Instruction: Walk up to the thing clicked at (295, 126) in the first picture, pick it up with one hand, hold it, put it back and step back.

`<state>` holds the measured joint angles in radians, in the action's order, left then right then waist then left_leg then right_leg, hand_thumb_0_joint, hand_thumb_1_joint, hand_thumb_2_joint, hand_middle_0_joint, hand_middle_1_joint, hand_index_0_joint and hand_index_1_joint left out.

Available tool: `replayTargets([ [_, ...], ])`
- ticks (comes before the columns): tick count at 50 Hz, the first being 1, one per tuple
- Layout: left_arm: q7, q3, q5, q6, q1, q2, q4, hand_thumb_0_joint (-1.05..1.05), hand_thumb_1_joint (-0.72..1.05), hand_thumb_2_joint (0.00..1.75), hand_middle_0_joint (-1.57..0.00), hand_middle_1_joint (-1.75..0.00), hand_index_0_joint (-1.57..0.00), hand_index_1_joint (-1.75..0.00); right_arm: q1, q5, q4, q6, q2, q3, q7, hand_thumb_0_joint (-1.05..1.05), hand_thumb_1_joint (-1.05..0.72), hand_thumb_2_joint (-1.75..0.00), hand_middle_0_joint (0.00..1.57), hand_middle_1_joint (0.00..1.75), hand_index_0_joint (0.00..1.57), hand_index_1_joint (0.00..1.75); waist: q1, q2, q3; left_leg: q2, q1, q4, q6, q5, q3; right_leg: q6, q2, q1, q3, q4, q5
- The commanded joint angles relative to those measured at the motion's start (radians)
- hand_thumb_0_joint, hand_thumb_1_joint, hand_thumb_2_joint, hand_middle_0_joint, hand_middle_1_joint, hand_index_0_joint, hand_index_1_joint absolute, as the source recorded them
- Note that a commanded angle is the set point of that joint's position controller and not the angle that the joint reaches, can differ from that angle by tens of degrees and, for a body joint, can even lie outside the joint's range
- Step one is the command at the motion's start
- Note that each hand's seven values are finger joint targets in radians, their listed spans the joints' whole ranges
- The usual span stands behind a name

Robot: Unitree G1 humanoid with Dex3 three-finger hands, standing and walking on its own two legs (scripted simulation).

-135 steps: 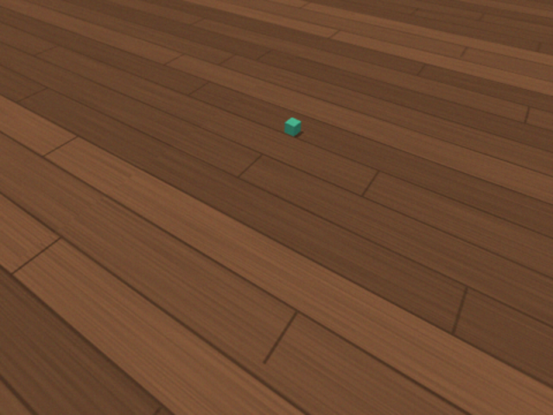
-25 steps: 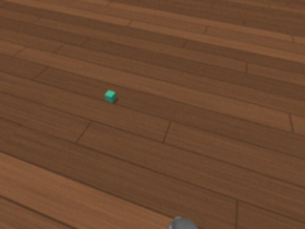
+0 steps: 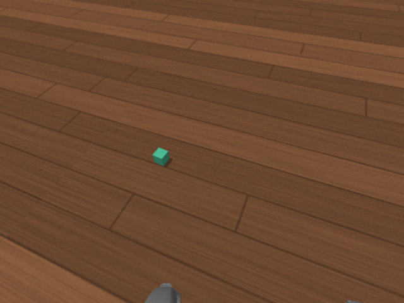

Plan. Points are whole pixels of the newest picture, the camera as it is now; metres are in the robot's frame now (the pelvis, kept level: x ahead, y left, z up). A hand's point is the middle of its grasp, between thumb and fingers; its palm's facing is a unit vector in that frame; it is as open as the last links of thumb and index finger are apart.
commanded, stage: walk up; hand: left
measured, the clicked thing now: (161, 156) +1.06 +0.31 -0.74
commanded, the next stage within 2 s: none
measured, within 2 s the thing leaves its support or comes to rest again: neither
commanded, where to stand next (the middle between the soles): +0.69 +0.06 m, yaw +0 degrees
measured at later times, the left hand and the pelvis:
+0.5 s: hand (81, 243) +0.29 +0.33 -0.14, palm faces -0.08 -0.94 -0.34, open 7.4 cm; pelvis +0.22 +0.06 +0.00, yaw -1 degrees
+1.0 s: hand (101, 187) +0.44 +0.31 -0.12, palm faces +0.00 -0.92 -0.39, open 7.4 cm; pelvis +0.39 +0.04 +0.00, yaw +0 degrees
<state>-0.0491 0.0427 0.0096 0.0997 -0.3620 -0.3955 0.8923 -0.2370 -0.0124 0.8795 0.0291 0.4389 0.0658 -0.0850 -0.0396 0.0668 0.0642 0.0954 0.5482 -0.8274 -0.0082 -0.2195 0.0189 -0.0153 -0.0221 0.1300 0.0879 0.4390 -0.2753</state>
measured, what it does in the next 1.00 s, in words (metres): walks ahead: left foot, then right foot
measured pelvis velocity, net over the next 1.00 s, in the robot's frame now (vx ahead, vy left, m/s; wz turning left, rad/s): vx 0.39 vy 0.04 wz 0.01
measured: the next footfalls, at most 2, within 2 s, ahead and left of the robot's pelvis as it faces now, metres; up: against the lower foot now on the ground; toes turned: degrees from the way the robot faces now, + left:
left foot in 0.12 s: +0.22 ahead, +0.15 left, +0.00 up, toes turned +6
right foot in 0.62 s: +0.43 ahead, -0.08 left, +0.00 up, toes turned -6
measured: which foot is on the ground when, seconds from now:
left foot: up 0.00-0.10, down 0.12-0.66, up 0.68-1.00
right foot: down 0.00-0.16, up 0.18-0.60, down 0.62-1.00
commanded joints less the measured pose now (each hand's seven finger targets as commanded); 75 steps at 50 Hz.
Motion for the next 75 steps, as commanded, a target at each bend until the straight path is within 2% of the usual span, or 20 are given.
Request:
replayTargets([
  [1,0.022,0.092,-0.001,0.032,0.048,-0.311,-0.096,0.0,0.9,0.9,-0.2,-0.3,-0.2,-0.3,0.103,-0.006,-0.1,0.038,0.147,0.051,-0.014,0.0,-0.9,-0.9,0.2,0.3,0.2,0.3,-0.007,-0.182,0.002,0.018,-0.099,0.201,0.015,0.061,-0.041,-0.185,-0.245,0.063,-0.147,-0.163,0.048],
  [6,0.024,0.061,-0.002,0.012,0.025,-0.246,-0.094,0.0,0.9,0.9,-0.2,-0.3,-0.2,-0.3,-0.177,-0.018,-0.006,0.056,0.23,0.094,0.009,0.0,-0.9,-0.9,0.2,0.3,0.2,0.3,0.138,0.057,-0.156,-0.04,-0.593,0.322,0.09,-0.033,-0.044,-0.105,-0.137,0.219,-0.031,0.346,0.225],
  [8,0.028,0.033,-0.014,-0.002,-0.057,-0.171,-0.089,0.0,0.9,0.9,-0.2,-0.3,-0.2,-0.3,-0.205,-0.013,-0.04,0.066,0.34,0.116,0.036,0.0,-0.9,-0.9,0.2,0.3,0.2,0.3,0.118,0.236,-0.155,0.306,-0.708,0.567,0.198,-0.362,0.619,-0.037,0.069,0.567,-0.074,0.722,-0.233],
  [9,0.041,0.052,-0.009,-0.009,-0.019,-0.273,-0.074,0.0,0.9,0.9,-0.2,-0.3,-0.2,-0.3,-0.17,0.019,-0.049,0.062,0.347,0.12,0.033,0.0,-0.9,-0.9,0.2,0.3,0.2,0.3,0.123,0.151,-0.128,0.344,-0.636,0.584,0.25,-0.342,0.653,-0.051,0.0,0.552,-0.155,0.789,-0.228],
  [12,0.03,0.049,-0.026,-0.012,-0.012,-0.26,-0.025,0.0,0.9,0.9,-0.2,-0.3,-0.2,-0.3,-0.056,0.021,-0.076,0.07,0.228,0.071,0.048,0.0,-0.9,-0.9,0.2,0.3,0.2,0.3,0.054,0.019,0.005,0.183,-0.408,0.571,0.115,0.027,0.247,-0.036,-0.056,0.454,-0.226,0.697,-0.037],
  [14,0.02,0.05,-0.029,-0.024,-0.051,-0.237,-0.009,0.0,0.9,0.9,-0.2,-0.3,-0.2,-0.3,-0.048,0.022,-0.072,0.081,0.214,0.063,0.047,0.0,-0.9,-0.9,0.2,0.3,0.2,0.3,0.029,0.063,0.008,0.157,-0.352,0.582,0.135,0.117,0.137,-0.017,-0.07,0.392,-0.176,0.645,0.004],
  [25,-0.017,0.049,-0.004,-0.025,0.187,-0.174,-0.083,0.0,0.9,0.9,-0.2,-0.3,-0.2,-0.3,-0.101,0.009,-0.101,0.075,0.213,0.069,0.047,0.0,-0.9,-0.9,0.2,0.3,0.2,0.3,0.082,0.046,0.036,0.135,-0.426,0.561,0.186,0.273,-0.011,0.001,-0.077,0.354,-0.049,0.194,0.183],
  [30,0.001,0.068,0.001,-0.007,0.073,-0.196,-0.046,0.0,0.9,0.9,-0.2,-0.3,-0.2,-0.3,-0.086,0.011,-0.128,0.054,0.207,0.066,0.054,0.0,-0.9,-0.9,0.2,0.3,0.2,0.3,0.011,-0.036,-0.083,0.12,-0.414,0.303,0.159,0.303,-0.031,-0.035,-0.014,0.054,-0.021,0.051,0.15],
  [31,0.012,0.085,0.003,0.002,-0.017,-0.234,-0.019,0.0,0.9,0.9,-0.2,-0.3,-0.2,-0.3,-0.119,0.011,-0.13,0.054,0.159,0.047,0.052,0.0,-0.9,-0.9,0.2,0.3,0.2,0.3,-0.026,-0.14,-0.161,0.053,-0.362,0.107,0.132,0.264,-0.079,-0.052,-0.022,-0.105,-0.05,0.01,0.113],
  [33,0.032,0.115,0.005,0.012,-0.092,-0.353,-0.041,0.0,0.9,0.9,-0.2,-0.3,-0.2,-0.3,-0.206,0.014,-0.134,0.047,0.1,0.015,0.049,0.0,-0.9,-0.9,0.2,0.3,0.2,0.3,-0.04,-0.344,-0.215,-0.127,0.032,-0.244,0.059,-0.31,-0.073,-0.185,-0.4,-0.356,-0.666,-0.122,-0.039],
  [34,0.034,0.114,-0.012,0.005,-0.056,-0.359,-0.037,0.0,0.9,0.9,-0.2,-0.3,-0.2,-0.3,-0.161,0.01,-0.108,0.036,0.209,0.042,0.061,0.0,-0.9,-0.9,0.2,0.3,0.2,0.3,-0.049,-0.254,-0.178,-0.08,0.067,-0.333,0.062,-0.322,-0.013,-0.269,-0.443,-0.302,-0.749,-0.133,-0.056],
  [38,0.043,0.078,-0.025,0.008,0.056,-0.261,-0.071,0.0,0.9,0.9,-0.2,-0.3,-0.2,-0.3,-0.158,0.024,-0.058,0.024,0.162,0.035,0.052,0.0,-0.9,-0.9,0.2,0.3,0.2,0.3,0.027,-0.188,-0.018,-0.034,-0.021,-0.267,0.047,-0.136,0.082,-0.125,-0.244,-0.003,-0.319,-0.163,0.143],
  [40,0.038,0.075,-0.015,0.015,0.072,-0.252,-0.081,0.0,0.9,0.9,-0.2,-0.3,-0.2,-0.3,-0.174,0.014,-0.046,0.012,0.155,0.036,0.041,0.0,-0.9,-0.9,0.2,0.3,0.2,0.3,0.042,-0.213,-0.009,-0.048,-0.058,-0.237,0.037,-0.076,0.054,-0.138,-0.201,0.058,-0.23,-0.182,0.174],
  [51,0.021,0.092,0.003,0.011,0.057,-0.287,-0.113,0.0,0.9,0.9,-0.2,-0.3,-0.2,-0.3,0.006,-0.014,-0.081,0.03,0.151,0.056,0.001,0.0,-0.9,-0.9,0.2,0.3,0.2,0.3,-0.004,-0.201,0.047,0.009,-0.126,0.195,0.005,0.057,-0.035,-0.181,-0.236,0.132,-0.159,-0.203,-0.179],
  [55,0.02,0.077,0.012,-0.004,0.116,-0.271,-0.125,0.0,0.9,0.9,-0.2,-0.3,-0.2,-0.3,-0.166,-0.017,-0.027,0.047,0.193,0.079,0.017,0.0,-0.9,-0.9,0.2,0.3,0.2,0.3,0.116,-0.105,-0.031,-0.034,-0.437,0.252,0.04,-0.03,-0.065,-0.142,-0.207,0.275,-0.14,0.018,-0.188],
  [56,0.022,0.057,0.015,-0.008,0.076,-0.216,-0.124,0.0,0.9,0.9,-0.2,-0.3,-0.2,-0.3,-0.274,-0.018,0.006,0.055,0.231,0.092,0.032,0.0,-0.9,-0.9,0.2,0.3,0.2,0.3,0.161,0.063,-0.096,-0.022,-0.584,0.329,0.062,-0.152,0.005,-0.111,-0.142,0.325,-0.08,0.299,-0.054],
  [57,0.018,0.031,-0.001,-0.01,0.003,-0.119,-0.122,0.0,0.9,0.9,-0.2,-0.3,-0.2,-0.3,-0.287,-0.028,-0.009,0.064,0.306,0.108,0.047,0.0,-0.9,-0.9,0.2,0.3,0.2,0.3,0.141,0.332,-0.103,0.183,-0.646,0.502,0.126,-0.314,0.364,-0.043,0.006,0.49,0.003,0.604,-0.2],
  [59,0.041,0.055,-0.004,-0.03,0.001,-0.248,-0.085,0.0,0.9,0.9,-0.2,-0.3,-0.2,-0.3,-0.203,0.01,-0.055,0.064,0.33,0.104,0.048,0.0,-0.9,-0.9,0.2,0.3,0.2,0.3,0.108,0.149,-0.022,0.346,-0.522,0.606,0.247,-0.341,0.662,-0.047,0.006,0.567,-0.152,0.747,-0.251],
  [63,0.03,0.05,-0.024,-0.033,-0.015,-0.224,-0.042,0.0,0.9,0.9,-0.2,-0.3,-0.2,-0.3,-0.156,0.014,-0.07,0.078,0.209,0.057,0.067,0.0,-0.9,-0.9,0.2,0.3,0.2,0.3,0.056,0.056,-0.011,0.175,-0.451,0.505,0.141,0.328,0.184,-0.031,-0.046,0.44,-0.217,0.654,-0.067],
  [75,-0.001,0.044,0.001,-0.043,0.136,-0.162,-0.085,0.0,0.9,0.9,-0.2,-0.3,-0.2,-0.3,-0.129,0.003,-0.107,0.06,0.214,0.062,0.067,0.0,-0.9,-0.9,0.2,0.3,0.2,0.3,0.078,0.058,0.063,0.143,-0.362,0.545,0.202,0.178,0.011,0.007,-0.062,0.343,-0.065,0.251,0.116],
])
